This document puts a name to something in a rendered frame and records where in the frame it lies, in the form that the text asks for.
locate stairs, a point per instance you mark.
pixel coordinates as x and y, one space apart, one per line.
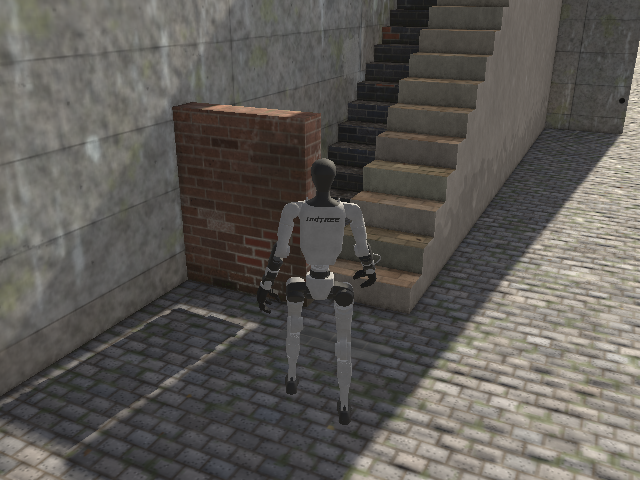
474 103

